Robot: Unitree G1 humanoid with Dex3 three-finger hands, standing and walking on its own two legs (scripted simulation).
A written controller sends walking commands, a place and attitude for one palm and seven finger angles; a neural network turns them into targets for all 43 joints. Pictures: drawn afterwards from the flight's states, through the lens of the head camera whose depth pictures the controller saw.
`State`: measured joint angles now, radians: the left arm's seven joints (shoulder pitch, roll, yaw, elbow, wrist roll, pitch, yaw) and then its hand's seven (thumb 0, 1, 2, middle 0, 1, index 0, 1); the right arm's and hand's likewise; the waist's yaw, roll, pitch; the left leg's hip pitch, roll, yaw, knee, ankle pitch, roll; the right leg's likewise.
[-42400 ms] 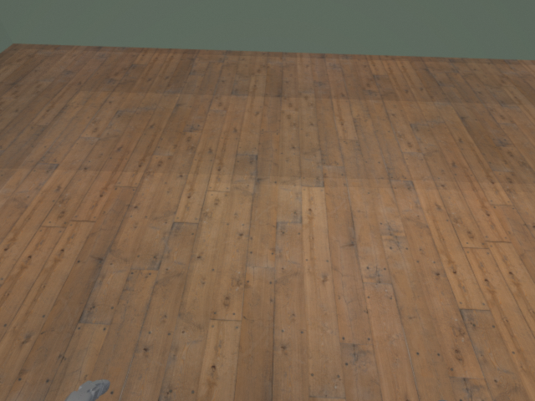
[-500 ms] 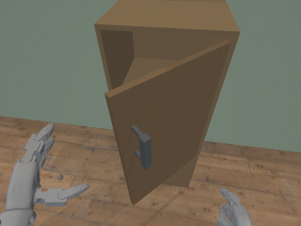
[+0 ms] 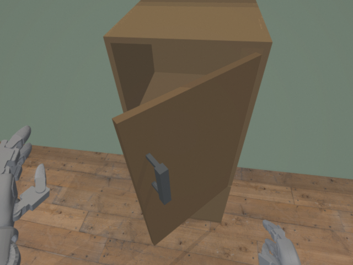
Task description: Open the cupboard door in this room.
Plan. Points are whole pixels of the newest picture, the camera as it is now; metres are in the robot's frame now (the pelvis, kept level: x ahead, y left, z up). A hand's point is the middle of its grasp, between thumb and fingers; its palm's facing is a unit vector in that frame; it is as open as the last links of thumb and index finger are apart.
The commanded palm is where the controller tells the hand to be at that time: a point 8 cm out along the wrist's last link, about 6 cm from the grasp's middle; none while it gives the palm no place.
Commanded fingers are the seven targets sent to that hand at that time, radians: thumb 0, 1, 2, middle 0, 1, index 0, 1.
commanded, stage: draw the hand back to the body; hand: left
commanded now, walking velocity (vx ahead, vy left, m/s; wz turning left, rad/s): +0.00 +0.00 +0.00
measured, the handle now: (158, 179) +0.27 +0.09 +0.08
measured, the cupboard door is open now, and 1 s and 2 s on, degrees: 47 47 47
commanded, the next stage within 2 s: step back with the hand held close in 0.26 s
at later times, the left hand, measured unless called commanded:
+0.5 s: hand (40, 186) +0.19 +0.27 +0.16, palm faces +0.45 -0.78 -0.44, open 7.5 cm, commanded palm +0.13 +0.30 +0.17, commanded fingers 0.00 0.90 0.90 -0.20 -0.30 -0.20 -0.30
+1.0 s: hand (2, 224) +0.12 +0.30 +0.15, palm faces +0.43 -0.74 -0.52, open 7.4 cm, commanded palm +0.06 +0.33 +0.17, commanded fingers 0.00 0.90 0.90 -0.20 -0.30 -0.20 -0.30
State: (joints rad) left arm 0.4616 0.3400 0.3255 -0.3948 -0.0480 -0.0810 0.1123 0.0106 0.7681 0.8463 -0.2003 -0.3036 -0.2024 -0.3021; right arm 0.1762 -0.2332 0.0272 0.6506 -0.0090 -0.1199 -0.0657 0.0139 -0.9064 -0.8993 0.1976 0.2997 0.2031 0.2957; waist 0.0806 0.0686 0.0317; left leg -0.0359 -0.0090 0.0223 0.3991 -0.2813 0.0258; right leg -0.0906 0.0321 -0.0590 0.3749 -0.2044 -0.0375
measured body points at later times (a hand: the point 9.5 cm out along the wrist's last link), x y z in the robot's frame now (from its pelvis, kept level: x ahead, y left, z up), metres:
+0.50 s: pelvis -0.02 +0.00 +0.00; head -0.02 -0.02 +0.45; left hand +0.16 +0.31 +0.18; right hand +0.18 -0.22 -0.08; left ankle -0.03 +0.10 -0.74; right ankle +0.01 -0.09 -0.74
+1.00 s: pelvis -0.08 +0.03 -0.02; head -0.07 +0.04 +0.43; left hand +0.09 +0.33 +0.18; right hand +0.09 -0.21 -0.09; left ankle -0.03 +0.10 -0.74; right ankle -0.01 -0.10 -0.74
